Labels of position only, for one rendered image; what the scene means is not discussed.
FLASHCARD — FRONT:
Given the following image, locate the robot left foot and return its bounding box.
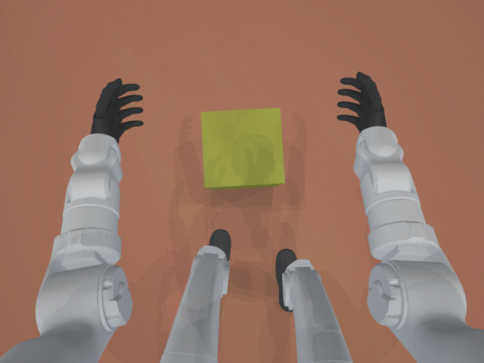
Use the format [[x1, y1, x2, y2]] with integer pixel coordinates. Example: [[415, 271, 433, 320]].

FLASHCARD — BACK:
[[209, 229, 231, 261]]

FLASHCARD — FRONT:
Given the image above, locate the robot right forearm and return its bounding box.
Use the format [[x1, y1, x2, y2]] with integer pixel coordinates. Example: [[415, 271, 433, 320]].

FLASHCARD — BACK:
[[353, 126, 467, 317]]

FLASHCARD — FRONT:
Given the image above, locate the robot left shin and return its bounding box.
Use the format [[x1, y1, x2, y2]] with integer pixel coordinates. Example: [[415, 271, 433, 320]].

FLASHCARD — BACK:
[[191, 246, 226, 268]]

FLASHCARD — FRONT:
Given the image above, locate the robot left upper arm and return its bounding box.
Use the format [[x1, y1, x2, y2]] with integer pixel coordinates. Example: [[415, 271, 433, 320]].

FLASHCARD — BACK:
[[0, 263, 132, 363]]

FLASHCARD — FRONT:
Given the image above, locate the left robot hand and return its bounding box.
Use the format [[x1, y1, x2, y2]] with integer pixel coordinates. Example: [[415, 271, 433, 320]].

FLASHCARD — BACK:
[[91, 79, 144, 144]]

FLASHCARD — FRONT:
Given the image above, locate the carton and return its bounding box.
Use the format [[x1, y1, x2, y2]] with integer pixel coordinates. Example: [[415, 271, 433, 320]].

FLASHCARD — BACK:
[[200, 108, 285, 190]]

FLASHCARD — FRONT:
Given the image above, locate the robot right upper arm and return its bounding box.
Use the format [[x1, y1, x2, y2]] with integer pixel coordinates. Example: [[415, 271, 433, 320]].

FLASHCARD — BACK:
[[367, 260, 484, 363]]

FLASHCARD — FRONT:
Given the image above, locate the robot left forearm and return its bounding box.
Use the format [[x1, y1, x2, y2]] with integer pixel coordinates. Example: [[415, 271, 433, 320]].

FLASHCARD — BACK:
[[36, 133, 123, 333]]

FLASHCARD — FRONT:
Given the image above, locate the right robot hand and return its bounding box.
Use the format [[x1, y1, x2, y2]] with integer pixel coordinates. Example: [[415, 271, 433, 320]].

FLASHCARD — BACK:
[[337, 72, 386, 133]]

